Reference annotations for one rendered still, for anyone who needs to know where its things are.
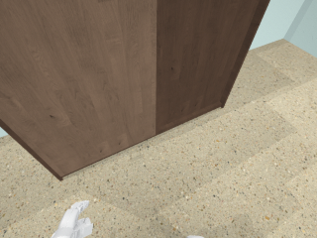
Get left robot hand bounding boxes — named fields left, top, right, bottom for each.
left=57, top=200, right=93, bottom=238

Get robot left forearm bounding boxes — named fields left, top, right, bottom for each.
left=51, top=227, right=75, bottom=238

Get wardrobe door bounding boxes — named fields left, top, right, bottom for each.
left=156, top=0, right=260, bottom=129
left=0, top=0, right=158, bottom=177

